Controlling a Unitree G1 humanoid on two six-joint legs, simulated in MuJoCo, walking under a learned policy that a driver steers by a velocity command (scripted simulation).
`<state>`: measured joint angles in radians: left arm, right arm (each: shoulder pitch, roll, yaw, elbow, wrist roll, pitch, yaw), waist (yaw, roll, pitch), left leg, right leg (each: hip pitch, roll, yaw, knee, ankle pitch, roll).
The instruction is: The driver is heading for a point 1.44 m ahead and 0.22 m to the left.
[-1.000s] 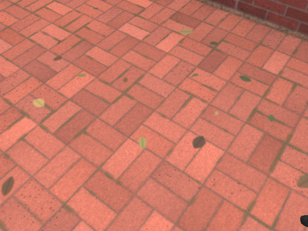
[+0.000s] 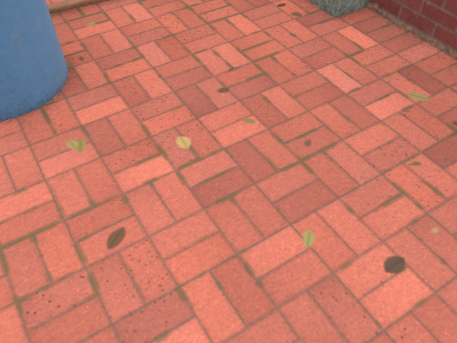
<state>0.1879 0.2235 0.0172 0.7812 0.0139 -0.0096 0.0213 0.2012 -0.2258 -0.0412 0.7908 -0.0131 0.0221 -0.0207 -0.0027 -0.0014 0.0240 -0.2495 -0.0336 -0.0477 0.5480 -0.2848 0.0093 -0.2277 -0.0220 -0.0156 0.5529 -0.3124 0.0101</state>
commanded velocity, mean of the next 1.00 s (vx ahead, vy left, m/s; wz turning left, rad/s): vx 0.22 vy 0.00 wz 0.01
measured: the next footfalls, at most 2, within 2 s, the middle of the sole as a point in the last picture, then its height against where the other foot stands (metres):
left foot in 0.88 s outside the picture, level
right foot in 1.34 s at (258, 328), level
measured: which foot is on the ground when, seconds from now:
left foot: down 0.00-0.64, up 0.66-0.86, down 0.88-1.00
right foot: down 0.00-0.88, up 0.90-1.00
